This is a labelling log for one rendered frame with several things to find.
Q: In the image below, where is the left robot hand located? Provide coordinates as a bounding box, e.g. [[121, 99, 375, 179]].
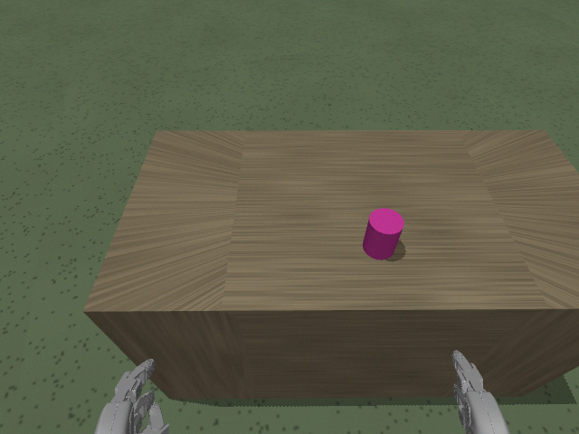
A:
[[94, 359, 169, 434]]

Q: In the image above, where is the right robot hand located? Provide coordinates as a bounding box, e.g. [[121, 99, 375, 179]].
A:
[[451, 350, 510, 434]]

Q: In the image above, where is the can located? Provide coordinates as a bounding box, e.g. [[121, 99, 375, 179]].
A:
[[363, 208, 404, 259]]

